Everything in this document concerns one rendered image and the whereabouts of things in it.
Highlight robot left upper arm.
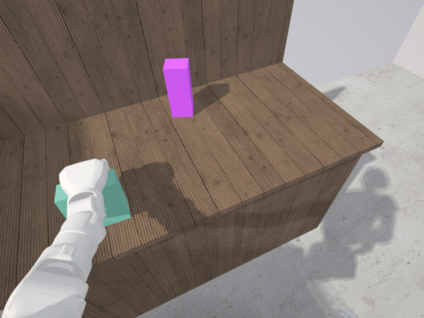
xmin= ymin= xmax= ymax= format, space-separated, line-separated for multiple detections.
xmin=8 ymin=270 xmax=89 ymax=318

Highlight sponge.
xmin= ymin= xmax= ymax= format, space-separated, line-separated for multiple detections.
xmin=54 ymin=169 xmax=131 ymax=227

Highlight left robot forearm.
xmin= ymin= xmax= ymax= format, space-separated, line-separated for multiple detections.
xmin=2 ymin=188 xmax=106 ymax=318

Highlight table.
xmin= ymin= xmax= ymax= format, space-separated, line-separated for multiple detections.
xmin=0 ymin=0 xmax=384 ymax=318

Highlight robot left hand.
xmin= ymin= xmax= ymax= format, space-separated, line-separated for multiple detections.
xmin=59 ymin=158 xmax=110 ymax=217

